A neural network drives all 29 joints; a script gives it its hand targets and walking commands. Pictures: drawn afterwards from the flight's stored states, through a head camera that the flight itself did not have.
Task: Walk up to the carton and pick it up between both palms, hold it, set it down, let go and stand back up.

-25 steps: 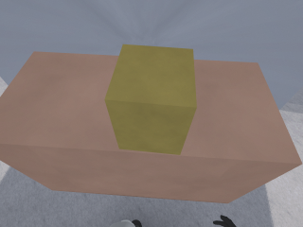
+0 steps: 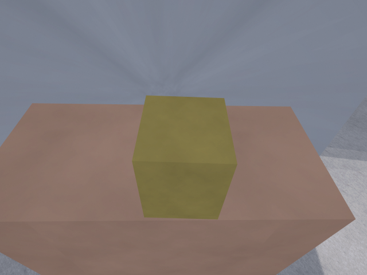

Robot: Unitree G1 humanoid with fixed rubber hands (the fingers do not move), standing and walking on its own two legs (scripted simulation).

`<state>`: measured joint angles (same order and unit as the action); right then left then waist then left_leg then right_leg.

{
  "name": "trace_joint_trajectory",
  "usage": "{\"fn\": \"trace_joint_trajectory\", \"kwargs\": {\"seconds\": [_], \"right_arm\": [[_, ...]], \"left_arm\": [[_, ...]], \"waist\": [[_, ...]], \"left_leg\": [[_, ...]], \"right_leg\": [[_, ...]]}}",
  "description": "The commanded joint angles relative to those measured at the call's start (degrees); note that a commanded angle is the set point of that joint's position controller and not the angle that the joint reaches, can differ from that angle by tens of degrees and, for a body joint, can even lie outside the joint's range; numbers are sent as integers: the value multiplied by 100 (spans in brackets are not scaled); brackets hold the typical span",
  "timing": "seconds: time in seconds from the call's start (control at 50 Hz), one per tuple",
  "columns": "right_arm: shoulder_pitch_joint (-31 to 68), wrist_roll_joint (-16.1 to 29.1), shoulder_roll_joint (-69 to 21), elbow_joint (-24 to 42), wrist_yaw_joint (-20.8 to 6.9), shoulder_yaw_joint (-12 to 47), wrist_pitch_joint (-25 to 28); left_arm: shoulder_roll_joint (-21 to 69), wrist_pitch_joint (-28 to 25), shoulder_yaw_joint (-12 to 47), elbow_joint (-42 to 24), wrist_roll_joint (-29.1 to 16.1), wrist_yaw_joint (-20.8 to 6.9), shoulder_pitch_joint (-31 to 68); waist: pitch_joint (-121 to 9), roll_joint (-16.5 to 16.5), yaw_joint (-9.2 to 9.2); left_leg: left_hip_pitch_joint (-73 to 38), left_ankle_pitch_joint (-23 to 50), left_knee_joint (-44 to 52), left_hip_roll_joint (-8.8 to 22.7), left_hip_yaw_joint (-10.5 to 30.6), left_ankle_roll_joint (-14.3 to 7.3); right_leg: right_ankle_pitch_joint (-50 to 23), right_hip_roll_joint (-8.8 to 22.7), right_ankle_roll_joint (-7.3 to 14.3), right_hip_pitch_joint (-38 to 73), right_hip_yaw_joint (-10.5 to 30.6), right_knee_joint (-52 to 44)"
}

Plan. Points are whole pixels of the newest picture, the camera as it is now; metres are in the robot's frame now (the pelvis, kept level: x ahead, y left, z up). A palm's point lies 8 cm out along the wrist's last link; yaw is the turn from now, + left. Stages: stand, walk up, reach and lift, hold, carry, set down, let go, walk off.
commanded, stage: walk up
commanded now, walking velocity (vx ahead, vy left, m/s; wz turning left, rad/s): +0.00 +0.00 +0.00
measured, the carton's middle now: (183, 159) +0.41 -0.01 +0.02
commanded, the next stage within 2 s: stand in 1.24 s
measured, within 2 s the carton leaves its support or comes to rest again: neither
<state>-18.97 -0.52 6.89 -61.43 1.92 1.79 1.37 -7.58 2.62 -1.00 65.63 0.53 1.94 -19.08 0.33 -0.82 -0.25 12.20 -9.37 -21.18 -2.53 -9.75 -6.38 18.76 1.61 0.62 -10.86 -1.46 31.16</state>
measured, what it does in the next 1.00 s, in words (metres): steps on the spot: right foot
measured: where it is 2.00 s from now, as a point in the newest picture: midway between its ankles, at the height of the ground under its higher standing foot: outside the picture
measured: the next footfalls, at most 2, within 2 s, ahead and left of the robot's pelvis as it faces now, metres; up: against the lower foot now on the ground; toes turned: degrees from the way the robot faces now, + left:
right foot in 0.02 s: +0.00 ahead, -0.13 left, +0.00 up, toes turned -2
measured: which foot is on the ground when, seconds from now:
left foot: down 0.00-1.00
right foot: up 0.00-0.00, down 0.02-1.00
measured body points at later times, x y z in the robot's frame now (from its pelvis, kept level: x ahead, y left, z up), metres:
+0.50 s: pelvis +0.00 -0.04 +0.00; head +0.01 -0.04 +0.45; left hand -0.05 +0.15 -0.16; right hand -0.04 -0.24 -0.16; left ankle +0.03 +0.05 -0.74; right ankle -0.04 -0.13 -0.74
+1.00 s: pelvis +0.01 -0.04 +0.00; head +0.02 -0.04 +0.45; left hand -0.04 +0.15 -0.16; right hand -0.04 -0.25 -0.16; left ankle +0.03 +0.05 -0.74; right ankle -0.04 -0.13 -0.74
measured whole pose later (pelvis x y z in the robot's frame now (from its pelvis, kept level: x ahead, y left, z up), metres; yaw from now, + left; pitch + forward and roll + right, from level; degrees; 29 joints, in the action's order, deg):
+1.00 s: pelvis +0.01 -0.04 +0.00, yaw -1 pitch -1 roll +0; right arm -20.5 -0.4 5.9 -66.2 2.6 0.5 1.3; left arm -4.9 -1.6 1.5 65.4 0.3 2.1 -22.2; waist 1.3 0.0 -0.3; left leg 12.7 -11.6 -24.8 1.6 -8.9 -1.9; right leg 16.5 -2.3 2.8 -6.0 -2.2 23.0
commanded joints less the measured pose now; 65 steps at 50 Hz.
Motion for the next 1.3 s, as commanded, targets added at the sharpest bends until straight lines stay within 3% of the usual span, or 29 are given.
{"fn": "trace_joint_trajectory", "kwargs": {"seconds": [0.0, 0.02, 0.04, 0.06, 0.1, 0.22, 0.88, 0.92, 0.94, 1.0, 1.02, 1.08, 1.28], "right_arm": [[-541, 57, 649, -8, -1, -185, 26], [-576, 76, 618, -14, -16, -194, 37], [-596, 113, 407, -23, -39, -175, 33], [-469, 79, 313, -47, -36, -143, 31], [-408, 26, 427, -68, -38, -185, 21], [-534, 29, 322, -264, -53, -154, -3], [-811, 22, 153, -627, 22, -122, 11], [-483, 10, 470, -401, 123, -239, 26], [-594, 11, 381, -386, 128, -231, 24], [-567, 27, 340, -317, 150, -252, 6], [-814, 28, -24, -491, 80, -136, -11], [-661, 7, 186, -458, 48, -183, -20], [-762, 6, 210, -537, 30, -184, 13]], "left_arm": [[-231, -233, 50, 148, -4, 66, -694], [-369, -267, 39, 139, 32, 65, -793], [-385, -283, 50, 190, -9, 46, -703], [-218, -309, 90, 209, -43, 16, -606], [-54, -398, 168, 176, -12, 21, -597], [-168, -439, 183, 161, -19, 42, -720], [-37, -473, 238, 120, -23, 47, -912], [-214, -471, 176, -101, -24, 32, -740], [-276, -462, 151, -192, -26, 39, -577], [-192, -438, 137, -275, 1, 30, -658], [50, -430, 220, -56, -4, 39, -896], [28, -426, 218, 20, 11, 56, -1001], [-101, -448, 203, 7, -26, 42, -800]], "waist": [[188, 83, -31], [163, 94, -60], [419, -236, -192], [594, -476, -125], [486, -314, -123], [540, 48, -109], [558, 68, -57], [502, 23, -6], [445, -31, -86], [363, -23, -20], [267, 13, -55], [511, 106, 1], [581, 50, -55]], "left_leg": [[130, -598, 827, 1278, 1600, 77], [262, -733, 820, 1194, 1538, 191], [167, -544, 873, 928, 1285, 267], [-226, -212, 665, 854, 1105, 290], [-510, 250, 348, 877, 1039, 233], [-314, 63, 328, 876, 1004, 316], [-237, 406, 155, 969, 984, 402], [-400, 368, -170, 1095, 768, 514], [-225, 311, -185, 1082, 750, 523], [-303, 246, -246, 1080, 698, 499], [-316, 278, 86, 1024, 865, 418], [-385, 426, 99, 1029, 864, 381], [-350, 299, 248, 1034, 902, 404]], "right_leg": [[-1082, 346, 40, 642, 283, -1148], [-949, 524, 106, 730, 470, -1173], [-739, 509, 159, 286, 479, -1140], [-562, 469, 149, -244, 478, -1322], [-773, 541, 118, -287, 493, -1523], [-703, 520, 212, -159, 511, -1558], [-1124, 445, 293, 29, 452, -1498], [-1515, 576, 259, -341, 648, -1188], [-1501, 565, 289, -237, 627, -1117], [-1385, 531, 318, -412, 691, -1013], [-1079, 409, 339, -160, 558, -1318], [-1142, 395, 300, -173, 578, -1381], [-1043, 414, 283, -57, 553, -1477]]}}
